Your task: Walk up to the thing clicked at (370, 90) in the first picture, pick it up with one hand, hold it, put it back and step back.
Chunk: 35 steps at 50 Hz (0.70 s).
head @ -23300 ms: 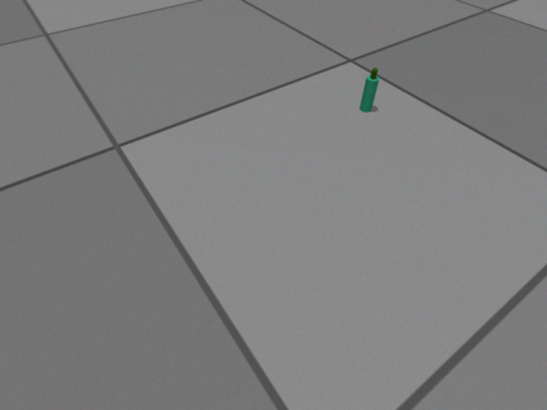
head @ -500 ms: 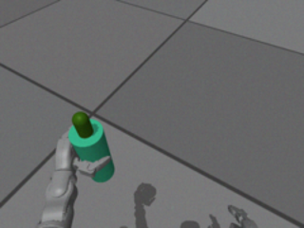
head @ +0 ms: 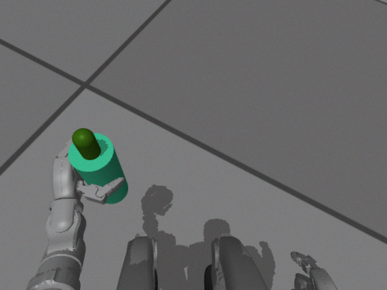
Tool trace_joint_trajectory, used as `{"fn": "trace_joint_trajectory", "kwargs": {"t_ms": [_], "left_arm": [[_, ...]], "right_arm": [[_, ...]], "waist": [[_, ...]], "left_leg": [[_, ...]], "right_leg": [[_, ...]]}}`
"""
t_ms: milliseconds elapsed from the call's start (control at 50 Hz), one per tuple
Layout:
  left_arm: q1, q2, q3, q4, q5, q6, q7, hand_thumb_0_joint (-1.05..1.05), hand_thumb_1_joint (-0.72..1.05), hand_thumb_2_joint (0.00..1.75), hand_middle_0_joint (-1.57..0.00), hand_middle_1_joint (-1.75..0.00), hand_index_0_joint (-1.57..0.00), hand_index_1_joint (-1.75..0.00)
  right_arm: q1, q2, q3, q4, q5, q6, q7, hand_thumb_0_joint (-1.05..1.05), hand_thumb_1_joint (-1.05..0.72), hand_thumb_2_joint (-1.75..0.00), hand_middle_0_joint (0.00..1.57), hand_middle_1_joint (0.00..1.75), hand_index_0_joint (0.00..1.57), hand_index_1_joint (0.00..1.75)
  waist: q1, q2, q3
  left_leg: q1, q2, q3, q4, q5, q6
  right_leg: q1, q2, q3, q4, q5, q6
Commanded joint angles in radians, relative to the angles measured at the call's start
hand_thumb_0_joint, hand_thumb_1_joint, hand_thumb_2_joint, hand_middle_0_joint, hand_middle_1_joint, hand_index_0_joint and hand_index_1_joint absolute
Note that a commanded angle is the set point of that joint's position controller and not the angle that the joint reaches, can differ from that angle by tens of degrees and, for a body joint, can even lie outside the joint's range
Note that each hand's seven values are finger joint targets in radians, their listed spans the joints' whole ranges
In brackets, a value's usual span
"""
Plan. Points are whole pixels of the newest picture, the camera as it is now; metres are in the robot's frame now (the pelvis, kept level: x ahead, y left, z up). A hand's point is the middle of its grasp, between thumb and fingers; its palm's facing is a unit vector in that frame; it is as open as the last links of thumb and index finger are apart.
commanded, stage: crouch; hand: left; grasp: from the side
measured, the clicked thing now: (100, 168) +0.37 +0.19 -0.03
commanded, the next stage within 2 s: lower in 1.38 s
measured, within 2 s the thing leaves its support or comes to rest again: neither
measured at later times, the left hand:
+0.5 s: hand (114, 184) +0.40 +0.20 -0.25, palm faces +0.17 -0.98 -0.03, open 10.4 cm
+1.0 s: hand (118, 188) +0.42 +0.21 -0.35, palm faces +0.16 -0.99 -0.02, open 10.4 cm
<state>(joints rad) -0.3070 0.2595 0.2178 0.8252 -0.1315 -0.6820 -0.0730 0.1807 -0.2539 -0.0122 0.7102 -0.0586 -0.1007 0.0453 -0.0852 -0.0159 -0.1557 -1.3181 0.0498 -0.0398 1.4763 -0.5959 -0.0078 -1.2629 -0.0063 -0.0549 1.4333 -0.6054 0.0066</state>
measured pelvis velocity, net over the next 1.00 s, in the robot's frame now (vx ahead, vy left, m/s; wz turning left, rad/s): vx -0.05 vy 0.00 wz -0.10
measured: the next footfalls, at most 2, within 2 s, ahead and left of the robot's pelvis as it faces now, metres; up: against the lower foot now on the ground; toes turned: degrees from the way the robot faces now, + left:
none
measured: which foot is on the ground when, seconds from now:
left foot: down 0.00-1.00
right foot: down 0.00-1.00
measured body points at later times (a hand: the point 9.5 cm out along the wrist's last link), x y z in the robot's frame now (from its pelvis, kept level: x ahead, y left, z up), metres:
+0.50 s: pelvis -0.05 +0.00 -0.19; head +0.16 +0.04 +0.21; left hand +0.39 +0.26 -0.25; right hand +0.05 -0.27 -0.31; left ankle +0.04 +0.12 -0.58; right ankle +0.03 -0.13 -0.58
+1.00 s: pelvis -0.05 +0.00 -0.27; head +0.17 +0.05 +0.11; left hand +0.40 +0.27 -0.35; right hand +0.01 -0.28 -0.38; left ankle +0.04 +0.12 -0.58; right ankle +0.03 -0.13 -0.58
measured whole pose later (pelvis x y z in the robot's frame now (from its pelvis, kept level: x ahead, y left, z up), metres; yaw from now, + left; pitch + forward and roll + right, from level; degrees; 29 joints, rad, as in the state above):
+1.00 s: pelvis -0.05 +0.00 -0.27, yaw -5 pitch +30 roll -7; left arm -0.67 0.51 0.55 1.12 -0.08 -0.70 -0.17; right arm 0.09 -0.28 0.11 0.73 -0.13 0.00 0.08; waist -0.20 -0.05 -0.03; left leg -2.23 0.05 -0.13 2.38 -0.68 -0.01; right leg -2.16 0.01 -0.10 2.32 -0.69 0.00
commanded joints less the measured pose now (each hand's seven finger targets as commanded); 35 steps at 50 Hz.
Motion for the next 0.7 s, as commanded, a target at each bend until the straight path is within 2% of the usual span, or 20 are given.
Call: {"fn": "trace_joint_trajectory", "kwargs": {"t_ms": [0,40,80,180,200,240,300,340,360,400,420,460,480,500,520,600,620,640,660,680], "left_arm": [[-0.465,0.203,0.109,-0.307,-0.06,-0.186,0.0,0.0,0.08,1.18,-1.21,-1.29,-1.2,-1.31],[-0.436,0.247,0.178,-0.291,-0.064,-0.182,0.016,0.0,0.09,1.23,-1.23,-1.31,-1.21,-1.34],[-0.445,0.218,0.162,-0.259,-0.065,-0.176,0.013,0.0,0.15,1.29,-1.25,-1.36,-1.24,-1.39],[-0.531,0.236,0.155,-0.132,-0.03,-0.18,-0.025,0.0,0.18,1.34,-1.32,-1.42,-1.31,-1.45],[-0.568,0.229,0.138,-0.11,-0.03,-0.185,-0.038,0.0,0.18,1.32,-1.32,-1.42,-1.31,-1.44],[-0.639,0.256,0.151,-0.076,-0.024,-0.199,-0.055,0.0,0.15,1.3,-1.32,-1.41,-1.31,-1.43],[-0.684,0.333,0.211,-0.056,-0.018,-0.216,-0.059,0.0,0.13,1.3,-1.3,-1.41,-1.3,-1.43],[-0.716,0.38,0.246,-0.08,-0.013,-0.223,-0.053,0.0,0.12,1.32,-1.32,-1.42,-1.31,-1.45],[-0.738,0.424,0.273,-0.113,-0.011,-0.228,-0.042,0.0,0.1,1.32,-1.31,-1.42,-1.3,-1.45],[-0.739,0.455,0.31,-0.108,-0.013,-0.225,-0.028,0.0,0.07,1.33,-1.3,-1.42,-1.28,-1.45],[-0.769,0.497,0.327,-0.139,-0.009,-0.228,-0.026,0.0,0.07,1.33,-1.28,-1.41,-1.27,-1.44],[-0.79,0.502,0.327,-0.147,-0.009,-0.218,-0.028,0.0,0.07,1.33,-1.27,-1.4,-1.25,-1.43],[-0.795,0.516,0.331,-0.153,-0.004,-0.212,-0.029,0.0,0.07,1.33,-1.26,-1.39,-1.25,-1.43],[-0.807,0.523,0.331,-0.146,0.0,-0.207,-0.036,0.0,0.07,1.31,-1.25,-1.38,-1.23,-1.41],[-0.812,0.518,0.321,-0.141,0.0,-0.198,-0.041,0.0,0.08,1.29,-1.25,-1.36,-1.23,-1.39],[-0.828,0.467,0.299,-0.05,-0.008,-0.173,-0.065,0.0,0.07,1.24,-1.25,-1.33,-1.24,-1.36],[-0.834,0.459,0.29,-0.043,-0.011,-0.171,-0.07,0.0,0.07,1.24,-1.24,-1.32,-1.23,-1.35],[-0.793,0.444,0.296,0.014,-0.014,-0.165,-0.074,0.0,0.04,1.22,-1.25,-1.32,-1.24,-1.35],[-0.816,0.463,0.294,0.009,-0.013,-0.168,-0.08,0.0,0.04,1.22,-1.27,-1.34,-1.26,-1.36],[-0.77,0.466,0.307,0.063,-0.01,-0.164,-0.083,0.0,0.05,1.23,-1.26,-1.34,-1.25,-1.36]], "right_arm": [[0.049,-0.171,-0.057,-0.079,-0.002,-0.017,-0.01,0.0,-0.93,-0.92,0.2,0.3,0.2,0.3],[0.039,-0.163,-0.045,-0.085,-0.003,-0.004,-0.005,0.0,-0.93,-0.92,0.2,0.3,0.2,0.3],[0.043,-0.168,-0.048,-0.08,-0.004,0.009,-0.002,0.0,-0.93,-0.92,0.2,0.3,0.2,0.3],[0.044,-0.179,-0.051,-0.051,-0.011,0.022,0.009,0.0,-0.93,-0.92,0.2,0.3,0.2,0.3],[0.048,-0.178,-0.048,-0.044,-0.014,0.021,0.012,0.0,-0.93,-0.92,0.2,0.3,0.2,0.3],[0.056,-0.181,-0.044,-0.033,-0.022,0.02,0.015,0.0,-0.93,-0.92,0.2,0.3,0.2,0.3],[0.063,-0.186,-0.031,-0.029,-0.034,0.024,0.021,0.0,-0.93,-0.92,0.2,0.3,0.2,0.3],[0.061,-0.191,-0.023,-0.033,-0.04,0.03,0.027,0.0,-0.93,-0.92,0.2,0.3,0.2,0.3],[0.06,-0.191,-0.019,-0.034,-0.043,0.035,0.027,0.0,-0.93,-0.92,0.2,0.3,0.2,0.3],[0.057,-0.194,-0.014,-0.036,-0.046,0.044,0.027,0.0,-0.94,-0.92,0.2,0.3,0.2,0.3],[0.045,-0.193,-0.008,-0.037,-0.046,0.047,0.024,0.0,-0.94,-0.92,0.2,0.3,0.2,0.3],[0.047,-0.191,-0.003,-0.038,-0.044,0.053,0.019,0.0,-0.95,-0.92,0.2,0.3,0.2,0.3],[0.045,-0.195,-0.005,-0.035,-0.046,0.055,0.018,0.0,-0.95,-0.93,0.2,0.3,0.2,0.3],[0.045,-0.198,-0.003,-0.03,-0.046,0.057,0.016,0.0,-0.95,-0.92,0.2,0.3,0.2,0.3],[0.043,-0.201,-0.002,-0.031,-0.045,0.058,0.012,0.0,-0.95,-0.92,0.2,0.3,0.2,0.3],[0.048,-0.219,0.003,-0.016,-0.045,0.06,0.008,0.0,-0.95,-0.92,0.2,0.3,0.2,0.3],[0.046,-0.222,0.004,-0.019,-0.046,0.058,0.009,0.0,-0.95,-0.92,0.2,0.3,0.2,0.3],[0.05,-0.229,0.003,-0.015,-0.046,0.059,0.008,0.0,-0.95,-0.92,0.2,0.3,0.2,0.3],[0.053,-0.236,0.008,-0.014,-0.047,0.06,0.009,0.0,-0.95,-0.92,0.2,0.3,0.2,0.3],[0.054,-0.238,0.01,-0.012,-0.049,0.062,0.01,0.0,-0.94,-0.92,0.2,0.3,0.2,0.3]], "waist": [[0.019,0.213,-0.626],[0.049,0.234,-0.682],[0.029,0.214,-0.683],[-0.04,0.134,-0.659],[-0.052,0.141,-0.655],[-0.062,0.143,-0.668],[-0.033,0.171,-0.703],[-0.021,0.245,-0.755],[-0.005,0.27,-0.776],[-0.001,0.281,-0.792],[-0.001,0.308,-0.785],[-0.021,0.308,-0.796],[-0.02,0.324,-0.804],[-0.035,0.331,-0.793],[-0.039,0.33,-0.773],[-0.087,0.305,-0.682],[-0.089,0.28,-0.68],[-0.094,0.246,-0.646],[-0.096,0.246,-0.629],[-0.091,0.217,-0.627]], "left_leg": [[0.337,-0.033,-0.034,-0.054,0.347,0.013],[0.316,-0.033,-0.036,-0.016,0.377,0.01],[0.255,-0.034,-0.032,0.024,0.34,0.014],[0.057,-0.031,-0.046,0.165,0.259,0.025],[0.032,-0.03,-0.048,0.193,0.254,0.023],[-0.038,-0.034,-0.036,0.249,0.219,0.027],[-0.088,-0.037,-0.022,0.306,0.19,0.024],[-0.045,-0.035,-0.027,0.325,0.199,0.015],[-0.068,-0.036,-0.016,0.335,0.179,0.013],[-0.086,-0.034,-0.016,0.355,0.161,0.009],[-0.116,-0.035,-0.011,0.358,0.115,0.008],[-0.143,-0.03,-0.008,0.383,0.106,0.009],[-0.156,-0.03,-0.004,0.397,0.105,0.008],[-0.164,-0.028,-0.008,0.413,0.11,0.009],[-0.18,-0.028,-0.006,0.423,0.094,0.01],[-0.265,-0.026,-0.016,0.482,0.053,0.013],[-0.295,-0.028,-0.01,0.506,0.046,0.016],[-0.331,-0.03,-0.011,0.517,0.035,0.018],[-0.359,-0.032,-0.014,0.53,0.019,0.019],[-0.373,-0.032,-0.011,0.546,0.022,0.022]], "right_leg": [[0.028,0.033,0.02,-0.02,0.304,-0.049],[-0.004,0.035,0.016,0.027,0.315,-0.052],[-0.032,0.037,0.018,0.053,0.297,-0.048],[-0.185,0.038,0.003,0.177,0.253,-0.046],[-0.22,0.039,0.0,0.208,0.246,-0.047],[-0.253,0.039,0.003,0.246,0.223,-0.046],[-0.282,0.035,0.01,0.3,0.188,-0.047],[-0.348,0.036,-0.004,0.356,0.174,-0.056],[-0.336,0.037,0.002,0.368,0.157,-0.055],[-0.352,0.037,-0.003,0.397,0.14,-0.056],[-0.356,0.036,0.002,0.406,0.106,-0.056],[-0.359,0.036,0.004,0.428,0.104,-0.052],[-0.369,0.036,0.006,0.44,0.106,-0.053],[-0.387,0.034,0.0,0.46,0.114,-0.052],[-0.409,0.034,-0.003,0.47,0.103,-0.053],[-0.491,0.032,-0.025,0.518,0.09,-0.051],[-0.487,0.034,-0.023,0.521,0.087,-0.049],[-0.496,0.036,-0.033,0.528,0.074,-0.046],[-0.503,0.036,-0.036,0.536,0.069,-0.047],[-0.501,0.04,-0.039,0.542,0.067,-0.044]]}}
